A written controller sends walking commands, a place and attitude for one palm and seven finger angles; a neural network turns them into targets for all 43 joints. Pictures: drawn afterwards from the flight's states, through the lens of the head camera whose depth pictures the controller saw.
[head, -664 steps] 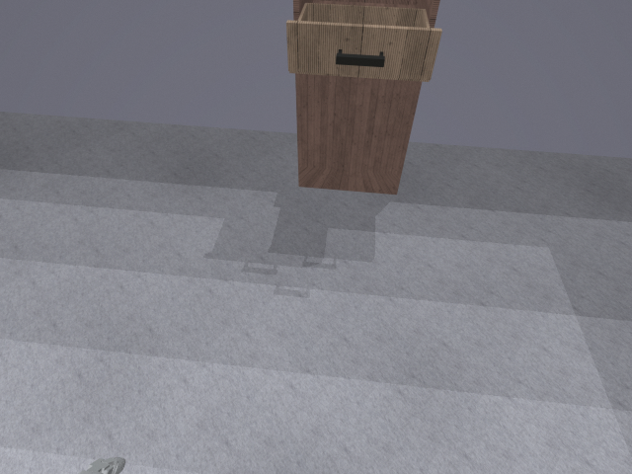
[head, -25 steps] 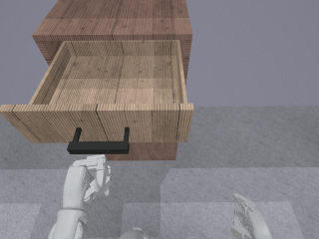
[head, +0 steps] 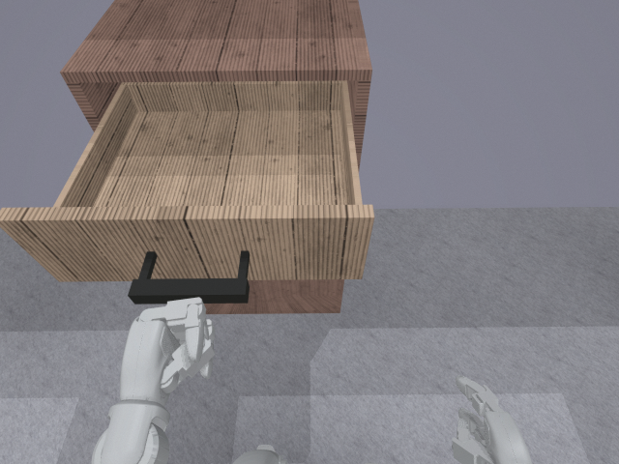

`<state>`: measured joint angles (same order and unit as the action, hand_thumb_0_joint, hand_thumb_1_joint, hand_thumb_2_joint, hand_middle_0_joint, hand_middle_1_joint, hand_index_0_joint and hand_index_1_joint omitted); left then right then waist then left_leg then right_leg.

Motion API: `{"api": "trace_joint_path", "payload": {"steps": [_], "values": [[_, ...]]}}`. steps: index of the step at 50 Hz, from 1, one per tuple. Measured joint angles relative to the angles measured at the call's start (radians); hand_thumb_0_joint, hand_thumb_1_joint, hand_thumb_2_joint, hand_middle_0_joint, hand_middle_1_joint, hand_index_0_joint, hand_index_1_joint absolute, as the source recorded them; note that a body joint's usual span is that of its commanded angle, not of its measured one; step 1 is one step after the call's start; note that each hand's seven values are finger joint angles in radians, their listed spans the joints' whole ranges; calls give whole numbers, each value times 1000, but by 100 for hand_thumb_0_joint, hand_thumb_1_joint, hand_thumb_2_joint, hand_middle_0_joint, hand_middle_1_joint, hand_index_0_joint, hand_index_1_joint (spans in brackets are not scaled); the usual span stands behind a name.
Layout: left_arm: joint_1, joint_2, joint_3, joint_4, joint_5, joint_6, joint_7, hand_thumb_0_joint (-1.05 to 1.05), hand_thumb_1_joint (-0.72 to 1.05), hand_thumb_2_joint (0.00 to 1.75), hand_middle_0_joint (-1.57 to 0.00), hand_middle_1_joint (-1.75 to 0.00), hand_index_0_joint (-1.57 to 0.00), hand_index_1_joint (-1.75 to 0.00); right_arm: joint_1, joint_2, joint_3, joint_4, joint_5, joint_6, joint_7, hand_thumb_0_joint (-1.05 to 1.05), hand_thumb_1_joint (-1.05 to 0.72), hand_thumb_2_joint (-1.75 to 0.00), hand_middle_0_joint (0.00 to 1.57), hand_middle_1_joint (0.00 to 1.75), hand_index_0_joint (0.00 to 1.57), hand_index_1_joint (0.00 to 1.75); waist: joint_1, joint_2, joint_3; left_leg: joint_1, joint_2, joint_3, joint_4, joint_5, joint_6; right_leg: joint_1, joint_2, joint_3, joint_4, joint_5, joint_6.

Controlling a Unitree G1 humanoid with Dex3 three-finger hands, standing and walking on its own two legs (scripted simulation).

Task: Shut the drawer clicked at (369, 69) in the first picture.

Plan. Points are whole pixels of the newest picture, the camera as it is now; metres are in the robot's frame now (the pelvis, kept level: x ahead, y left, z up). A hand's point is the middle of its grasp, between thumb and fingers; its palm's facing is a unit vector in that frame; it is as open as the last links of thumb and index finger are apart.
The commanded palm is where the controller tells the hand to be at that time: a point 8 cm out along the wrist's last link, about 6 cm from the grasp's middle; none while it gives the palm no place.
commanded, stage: push the drawer shut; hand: left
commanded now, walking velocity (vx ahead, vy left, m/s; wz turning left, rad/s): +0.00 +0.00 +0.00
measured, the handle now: (194, 275) +0.33 +0.16 +0.07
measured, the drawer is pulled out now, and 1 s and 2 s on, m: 0.28 0.18 0.06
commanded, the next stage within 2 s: none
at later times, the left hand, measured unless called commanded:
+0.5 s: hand (212, 313) +0.28 +0.13 +0.06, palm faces +0.02 -1.00 -0.05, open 2.9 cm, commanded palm +0.28 +0.19 +0.07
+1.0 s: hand (212, 263) +0.35 +0.14 +0.06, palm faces +0.02 -1.00 -0.03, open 2.8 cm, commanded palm +0.34 +0.20 +0.07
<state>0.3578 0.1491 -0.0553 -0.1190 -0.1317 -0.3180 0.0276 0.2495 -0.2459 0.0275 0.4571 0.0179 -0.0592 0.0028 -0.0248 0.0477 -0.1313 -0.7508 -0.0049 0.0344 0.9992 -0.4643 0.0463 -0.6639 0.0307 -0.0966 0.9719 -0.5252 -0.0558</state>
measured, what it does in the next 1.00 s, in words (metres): stands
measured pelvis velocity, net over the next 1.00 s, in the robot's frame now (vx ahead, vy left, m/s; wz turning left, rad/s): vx -0.02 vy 0.01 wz -0.01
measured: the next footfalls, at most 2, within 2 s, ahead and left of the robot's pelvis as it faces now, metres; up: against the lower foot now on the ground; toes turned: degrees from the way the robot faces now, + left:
none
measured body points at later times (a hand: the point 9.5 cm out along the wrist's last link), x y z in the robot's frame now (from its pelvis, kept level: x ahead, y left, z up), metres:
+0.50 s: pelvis -0.02 +0.00 +0.00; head +0.04 -0.01 +0.45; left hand +0.28 +0.18 +0.07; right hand +0.15 -0.24 -0.09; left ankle +0.02 +0.09 -0.68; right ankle -0.02 -0.08 -0.68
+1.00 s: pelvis -0.02 +0.01 +0.01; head +0.04 +0.01 +0.45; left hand +0.35 +0.19 +0.07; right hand +0.09 -0.25 -0.10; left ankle +0.02 +0.09 -0.68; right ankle -0.02 -0.08 -0.68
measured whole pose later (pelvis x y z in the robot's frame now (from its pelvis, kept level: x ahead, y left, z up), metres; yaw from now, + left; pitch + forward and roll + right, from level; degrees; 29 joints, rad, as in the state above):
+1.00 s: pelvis -0.02 +0.01 +0.01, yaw -1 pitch +12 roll -2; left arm -0.28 0.20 0.08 0.53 -0.15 -0.38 -0.01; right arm 0.26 -0.26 0.02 0.62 0.03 -0.04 0.00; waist -0.06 0.03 -0.10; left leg -0.76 0.00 0.04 0.94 -0.40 0.06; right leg -0.68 0.03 -0.09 0.92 -0.46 -0.04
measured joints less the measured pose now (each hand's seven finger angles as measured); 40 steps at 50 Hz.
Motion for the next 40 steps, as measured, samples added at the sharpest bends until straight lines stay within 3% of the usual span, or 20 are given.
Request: {"api": "trace_joint_path", "payload": {"steps": [12,22,40], "values": [[-97,12,14,93,-10,-10,-13,-1,86,93,-140,-160,-140,-160,-7,-1,4,36,1,11,-4,1,-91,-90,20,30,20,30,4,-5,9,7,-1,-4,-13,11,-4,7,0,-3,-10,7,-3],[-256,25,31,232,-20,-12,-16,-4,81,95,-140,-160,-140,-160,-34,-5,4,88,7,5,-14,1,-91,-90,20,30,20,30,6,-2,25,-1,-2,-14,-18,32,-6,3,-1,-15,-17,25,-6],[-526,46,112,529,-31,-33,-37,-2,75,90,-140,-160,-140,-160,-15,-10,2,141,13,8,-13,1,-91,-90,20,30,20,30,-22,-17,34,16,4,3,-63,64,0,11,5,4,-59,65,1]]}}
